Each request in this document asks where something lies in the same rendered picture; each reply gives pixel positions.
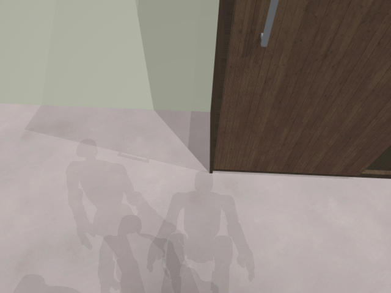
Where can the wardrobe door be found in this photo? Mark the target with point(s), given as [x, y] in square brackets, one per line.
[317, 99]
[383, 162]

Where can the handle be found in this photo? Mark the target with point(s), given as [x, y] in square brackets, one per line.
[269, 21]

